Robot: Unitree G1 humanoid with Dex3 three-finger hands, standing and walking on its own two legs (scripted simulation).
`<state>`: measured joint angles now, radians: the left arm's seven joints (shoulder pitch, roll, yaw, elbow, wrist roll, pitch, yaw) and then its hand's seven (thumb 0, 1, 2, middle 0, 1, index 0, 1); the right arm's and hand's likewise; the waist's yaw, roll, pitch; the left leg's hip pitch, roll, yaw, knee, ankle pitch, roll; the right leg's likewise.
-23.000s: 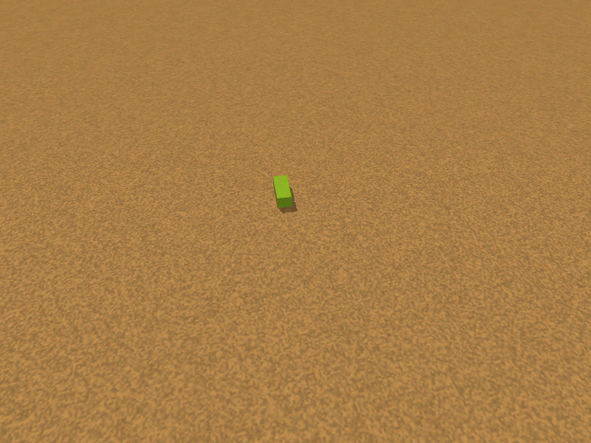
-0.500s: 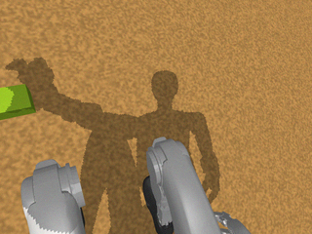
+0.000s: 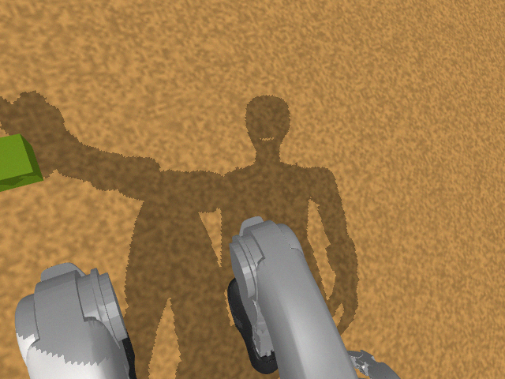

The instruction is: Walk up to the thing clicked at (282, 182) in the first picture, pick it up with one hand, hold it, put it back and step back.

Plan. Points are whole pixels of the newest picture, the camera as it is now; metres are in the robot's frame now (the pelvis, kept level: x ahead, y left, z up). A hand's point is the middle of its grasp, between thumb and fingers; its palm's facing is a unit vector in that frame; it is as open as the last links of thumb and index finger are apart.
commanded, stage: close in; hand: left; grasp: from above
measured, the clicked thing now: out of the picture +0.49 +0.34 -0.29
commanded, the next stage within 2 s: rest palm in 0.22 s
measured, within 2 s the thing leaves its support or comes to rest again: neither
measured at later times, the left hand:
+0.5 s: hand out of the picture +0.48 +0.34 -0.20, palm faces -0.44 -0.12 -0.89, open 14.1 cm
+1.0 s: hand out of the picture +0.48 +0.33 -0.25, palm faces -0.43 -0.13 -0.89, open 14.4 cm
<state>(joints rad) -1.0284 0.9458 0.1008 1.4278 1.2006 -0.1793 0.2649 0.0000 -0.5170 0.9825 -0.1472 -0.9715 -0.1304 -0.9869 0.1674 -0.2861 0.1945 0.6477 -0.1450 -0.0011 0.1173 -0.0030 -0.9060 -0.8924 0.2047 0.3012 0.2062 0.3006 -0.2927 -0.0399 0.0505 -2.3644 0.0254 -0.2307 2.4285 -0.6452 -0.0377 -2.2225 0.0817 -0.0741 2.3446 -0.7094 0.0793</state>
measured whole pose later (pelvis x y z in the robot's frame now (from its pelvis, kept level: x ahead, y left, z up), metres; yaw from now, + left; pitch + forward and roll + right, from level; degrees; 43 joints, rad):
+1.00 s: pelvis +0.00 +0.01 -0.01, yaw -4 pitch +29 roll -14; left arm -1.09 1.05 0.10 1.66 1.27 -0.21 0.52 0.00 -0.57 1.03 -0.09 -0.96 -0.06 -0.98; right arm 0.10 -0.31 0.31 0.64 -0.24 -0.13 0.17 0.00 -0.90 -0.90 0.20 0.30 0.21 0.30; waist -0.37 -0.13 0.14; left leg -2.37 0.03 -0.30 2.52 -0.69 -0.03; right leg -2.21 0.11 -0.13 2.37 -0.72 0.08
